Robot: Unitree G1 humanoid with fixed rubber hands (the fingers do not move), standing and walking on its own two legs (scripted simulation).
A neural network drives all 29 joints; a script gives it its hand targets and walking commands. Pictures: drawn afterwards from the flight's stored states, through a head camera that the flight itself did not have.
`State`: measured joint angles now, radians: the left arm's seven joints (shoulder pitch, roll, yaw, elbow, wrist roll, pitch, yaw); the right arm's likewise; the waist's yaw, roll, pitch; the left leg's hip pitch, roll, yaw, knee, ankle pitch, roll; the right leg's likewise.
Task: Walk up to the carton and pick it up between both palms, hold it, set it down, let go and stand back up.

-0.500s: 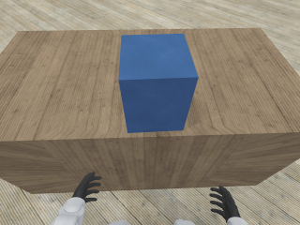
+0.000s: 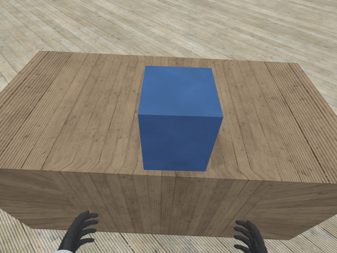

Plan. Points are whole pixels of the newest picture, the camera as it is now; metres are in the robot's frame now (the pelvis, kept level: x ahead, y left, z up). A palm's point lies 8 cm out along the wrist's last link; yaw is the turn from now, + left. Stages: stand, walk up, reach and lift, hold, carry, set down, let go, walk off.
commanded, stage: reach and lift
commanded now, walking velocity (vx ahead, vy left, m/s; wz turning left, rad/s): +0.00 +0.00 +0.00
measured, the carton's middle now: (176, 120) +0.49 +0.00 +0.02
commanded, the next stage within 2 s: none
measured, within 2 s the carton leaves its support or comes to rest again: neither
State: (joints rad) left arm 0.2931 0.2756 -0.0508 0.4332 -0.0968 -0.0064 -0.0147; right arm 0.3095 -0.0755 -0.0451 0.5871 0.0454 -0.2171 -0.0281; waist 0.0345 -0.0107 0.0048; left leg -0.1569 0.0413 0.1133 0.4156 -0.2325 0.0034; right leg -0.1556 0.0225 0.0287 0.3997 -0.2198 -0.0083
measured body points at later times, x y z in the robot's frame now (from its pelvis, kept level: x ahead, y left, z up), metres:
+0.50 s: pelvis +0.02 +0.00 +0.00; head +0.01 +0.01 +0.45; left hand +0.19 +0.23 -0.03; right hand +0.19 -0.20 -0.02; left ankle +0.00 +0.11 -0.74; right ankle +0.00 -0.12 -0.74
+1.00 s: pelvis +0.02 -0.01 +0.00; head +0.01 +0.01 +0.45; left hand +0.24 +0.22 +0.03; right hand +0.26 -0.19 +0.03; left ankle +0.00 +0.11 -0.74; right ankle +0.00 -0.12 -0.74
